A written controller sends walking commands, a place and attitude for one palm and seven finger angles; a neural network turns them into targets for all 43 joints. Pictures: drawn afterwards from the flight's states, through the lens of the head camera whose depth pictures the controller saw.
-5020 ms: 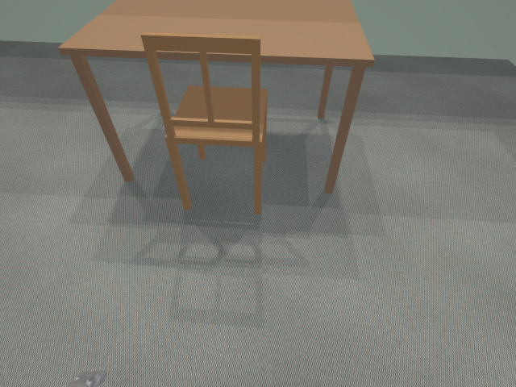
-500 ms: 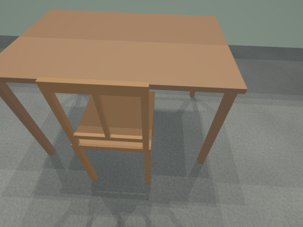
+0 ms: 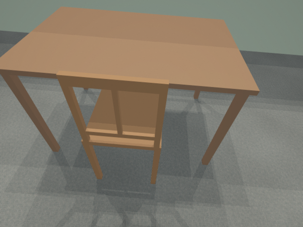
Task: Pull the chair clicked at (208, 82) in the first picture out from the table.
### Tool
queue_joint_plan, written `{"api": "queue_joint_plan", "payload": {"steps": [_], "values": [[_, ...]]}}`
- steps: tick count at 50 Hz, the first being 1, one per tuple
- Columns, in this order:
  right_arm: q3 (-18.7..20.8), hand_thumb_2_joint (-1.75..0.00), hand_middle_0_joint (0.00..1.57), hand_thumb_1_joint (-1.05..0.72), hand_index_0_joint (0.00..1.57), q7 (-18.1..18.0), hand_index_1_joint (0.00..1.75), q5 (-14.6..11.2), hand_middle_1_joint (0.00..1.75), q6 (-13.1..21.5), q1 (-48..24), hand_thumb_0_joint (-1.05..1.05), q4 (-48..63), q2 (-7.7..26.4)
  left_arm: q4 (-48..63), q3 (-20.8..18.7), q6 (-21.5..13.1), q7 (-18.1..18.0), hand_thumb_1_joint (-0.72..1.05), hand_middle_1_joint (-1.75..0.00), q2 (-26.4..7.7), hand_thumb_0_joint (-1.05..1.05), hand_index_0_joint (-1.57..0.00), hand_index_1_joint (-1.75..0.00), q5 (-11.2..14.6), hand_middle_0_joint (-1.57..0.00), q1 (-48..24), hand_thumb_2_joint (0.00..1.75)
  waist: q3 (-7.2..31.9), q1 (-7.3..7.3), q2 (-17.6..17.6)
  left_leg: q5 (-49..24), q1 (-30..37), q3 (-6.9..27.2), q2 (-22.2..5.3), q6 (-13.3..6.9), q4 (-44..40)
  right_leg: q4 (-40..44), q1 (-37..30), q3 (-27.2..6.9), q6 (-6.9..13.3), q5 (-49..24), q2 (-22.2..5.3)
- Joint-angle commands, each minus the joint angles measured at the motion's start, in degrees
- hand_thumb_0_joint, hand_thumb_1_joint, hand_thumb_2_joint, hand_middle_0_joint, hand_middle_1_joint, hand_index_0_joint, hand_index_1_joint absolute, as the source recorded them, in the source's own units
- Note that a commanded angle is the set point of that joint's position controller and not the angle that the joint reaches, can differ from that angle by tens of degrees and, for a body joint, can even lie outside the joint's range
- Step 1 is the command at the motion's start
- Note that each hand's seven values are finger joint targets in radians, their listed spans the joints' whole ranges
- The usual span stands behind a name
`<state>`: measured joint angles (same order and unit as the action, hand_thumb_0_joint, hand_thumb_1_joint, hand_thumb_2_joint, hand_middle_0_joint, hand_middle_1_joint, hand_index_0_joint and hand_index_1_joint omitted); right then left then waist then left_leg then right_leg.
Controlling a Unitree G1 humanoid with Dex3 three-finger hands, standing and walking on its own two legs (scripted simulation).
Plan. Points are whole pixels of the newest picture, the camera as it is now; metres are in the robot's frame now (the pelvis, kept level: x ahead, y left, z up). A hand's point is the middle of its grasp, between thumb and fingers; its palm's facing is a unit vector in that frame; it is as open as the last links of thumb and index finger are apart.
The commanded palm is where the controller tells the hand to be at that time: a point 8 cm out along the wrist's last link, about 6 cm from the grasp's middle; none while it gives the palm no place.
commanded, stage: look again from close up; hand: left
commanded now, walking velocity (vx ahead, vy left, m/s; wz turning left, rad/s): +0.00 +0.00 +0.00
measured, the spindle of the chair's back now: (117, 113) +0.55 +0.17 -0.09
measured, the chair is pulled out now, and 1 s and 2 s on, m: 0.00 0.00 0.00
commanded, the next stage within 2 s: shuffle to correct the standing spot in 0.48 s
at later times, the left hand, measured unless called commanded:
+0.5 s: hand out of the picture -0.05 +0.17 -0.17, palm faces +0.02 -0.98 -0.19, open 7.3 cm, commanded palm none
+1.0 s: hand out of the picture +0.01 +0.16 -0.17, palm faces +0.01 -0.99 -0.15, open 7.3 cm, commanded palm none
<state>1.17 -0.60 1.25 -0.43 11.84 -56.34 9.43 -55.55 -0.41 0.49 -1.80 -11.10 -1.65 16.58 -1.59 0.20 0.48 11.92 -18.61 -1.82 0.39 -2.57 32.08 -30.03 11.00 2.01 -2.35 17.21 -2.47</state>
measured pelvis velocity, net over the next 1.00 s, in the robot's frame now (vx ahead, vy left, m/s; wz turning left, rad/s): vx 0.05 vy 0.00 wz -0.03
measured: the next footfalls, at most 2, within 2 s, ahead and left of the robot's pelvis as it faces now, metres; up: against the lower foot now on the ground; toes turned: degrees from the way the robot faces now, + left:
left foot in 1.30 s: +0.18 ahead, +0.07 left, +0.00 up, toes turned +3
right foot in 1.66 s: +0.14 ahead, -0.13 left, +0.00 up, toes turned -2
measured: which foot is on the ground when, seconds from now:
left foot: down 0.00-1.00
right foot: down 0.00-1.00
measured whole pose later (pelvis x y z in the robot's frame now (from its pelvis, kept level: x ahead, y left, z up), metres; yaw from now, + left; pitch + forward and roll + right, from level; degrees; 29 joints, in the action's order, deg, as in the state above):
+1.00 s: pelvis +0.05 +0.00 +0.00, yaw -2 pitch +1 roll +1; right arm 1.6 -1.0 1.4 0.9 19.9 -64.3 7.3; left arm -63.0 -1.5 -0.6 -0.6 -7.2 -1.9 22.7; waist 0.4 -0.4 1.0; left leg 15.9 -16.5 -4.2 2.0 -3.4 31.3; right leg -35.0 12.8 1.7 0.8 22.9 -3.5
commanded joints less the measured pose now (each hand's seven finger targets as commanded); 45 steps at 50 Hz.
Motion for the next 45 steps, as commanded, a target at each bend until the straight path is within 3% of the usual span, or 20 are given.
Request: {"api": "queue_joint_plan", "payload": {"steps": [1, 6, 14, 29, 31, 34, 36, 39, 42, 45], "values": [[1.6, -0.9, 0.2, -0.9, 0.2, -0.3, 0.3, -0.4, 0.3, 0.8, 1.5, 0.0, 2.6, 8.4, 1.4, -1.1, -0.7, -0.4, 0.9, -0.3, -5.0, 0.0, -0.2, -0.3, 0.1, -0.2, 5.2, 0.9, -1.2, 0.22, -3.6, 8.3, 1.1, 9.6, -6.8, -0.5, -13.1, 5.0, 2.9, -1.0, 2.4, 0.2, -1.3], [1.6, -0.9, 0.2, -0.9, 0.2, -0.2, 0.3, -0.5, 0.3, 0.6, 2.0, 0.0, 1.6, 8.1, 0.1, -0.9, -0.9, -0.4, 0.9, -0.3, -4.7, 0.0, -0.2, -0.3, 0.1, -0.2, 6.5, 0.9, -1.2, 0.03, -1.2, 9.4, 1.6, 8.9, -6.2, -0.1, -13.3, 6.3, 3.3, -1.8, 2.4, 0.7, -1.9], [1.3, -0.9, 0.2, -0.9, 0.2, 0.0, 0.3, -0.7, 0.3, 0.1, 3.2, 0.0, -0.7, 7.4, -2.2, -0.8, -0.9, -0.5, 0.9, -0.3, -4.2, 0.0, -0.2, -0.3, 0.1, -0.2, 8.7, 0.9, -2.8, 0.0, -1.3, 12.5, 1.1, 8.4, -5.7, 0.3, -14.3, 8.2, 4.5, -2.5, 2.4, 3.9, -2.2], [0.9, -0.9, 0.2, -0.9, 0.2, -0.2, 0.3, -0.8, 0.3, 0.0, 6.2, 0.0, -4.4, 4.9, -5.0, -0.8, -1.3, -0.8, 0.9, -0.3, -2.6, 0.0, -0.2, -0.3, 0.4, -0.2, 9.7, 0.9, -4.3, -0.34, 0.6, 9.3, 1.7, 6.9, -4.6, 1.0, -12.4, 10.1, 6.9, -4.1, 2.9, 6.1, -2.9], [0.8, -0.9, 0.2, -0.9, 0.2, -0.2, 0.3, -0.5, 0.3, 0.0, 6.7, 0.0, -5.1, 4.6, -5.6, -0.8, -1.4, -0.6, 0.9, -0.3, -2.1, 0.0, -0.2, -0.3, 0.3, -0.2, 10.4, 0.9, -3.3, -0.27, 1.0, 13.8, 1.9, 6.8, -4.1, 1.0, -12.3, 10.9, 7.0, -4.3, 2.8, 11.6, -2.9], [1.0, -0.9, 0.2, -0.9, 0.2, -0.2, 0.3, -0.2, 0.3, -0.4, 7.0, 0.0, -5.4, 4.3, -5.8, -1.3, -1.0, -0.3, 0.9, -0.3, -2.7, 0.0, -0.2, -0.3, 0.0, -0.2, 10.8, 0.9, -5.4, -0.07, 1.0, 19.5, 0.0, 6.3, -3.4, 0.9, -11.3, 12.1, 9.0, -5.4, 3.5, 20.0, -3.1], [0.9, -0.9, 0.2, -0.9, 0.2, -0.2, 0.3, 0.0, 0.3, -0.2, 7.3, 0.0, -5.4, 3.5, -5.9, -1.6, -1.1, -0.1, 0.9, -0.3, -2.4, 0.0, -0.2, -0.3, 0.1, -0.2, 10.5, 0.9, -6.8, -0.31, 1.8, 18.6, -1.3, 5.1, -2.4, 0.9, -9.0, 12.3, 9.8, -6.9, 4.4, 20.8, -3.9], [1.0, -0.9, 0.2, -0.9, 0.2, -0.4, 0.3, -0.1, 0.3, 0.3, 8.5, 0.0, -5.5, 3.2, -5.9, -1.8, -1.2, 0.4, 0.9, -0.3, -2.1, 0.0, -0.2, -0.3, 0.3, -0.2, 10.4, 0.9, -6.4, -0.56, 1.1, 17.5, -1.0, 4.3, -2.3, 0.5, -7.8, 10.3, 9.2, -6.2, 5.1, 18.8, -3.8], [1.2, -0.9, 0.2, -0.9, 0.2, -0.6, 0.3, 0.0, 0.3, 1.0, 9.5, 0.0, -5.5, 4.0, -5.8, -2.0, -1.5, 0.7, 0.9, -0.3, -1.0, 0.0, -0.2, -0.3, 0.3, -0.2, 10.4, 0.9, -5.5, -0.67, -2.4, 20.3, -0.2, 7.6, -4.3, -0.5, -11.2, 5.9, 8.7, -3.5, 4.9, 15.9, -2.1], [1.6, -0.9, 0.2, -0.9, 0.2, -0.7, 0.3, 0.0, 0.3, 1.8, 11.4, 0.0, -5.9, 5.9, -5.6, -1.7, -1.8, 0.8, 0.9, -0.3, 0.9, 0.0, -0.2, -0.3, 0.0, -0.2, 10.8, 0.9, -4.9, -0.73, -6.8, 21.8, 2.2, 14.6, -9.1, -3.2, -17.0, -2.2, 8.8, 1.7, 4.0, 8.3, 0.7]]}}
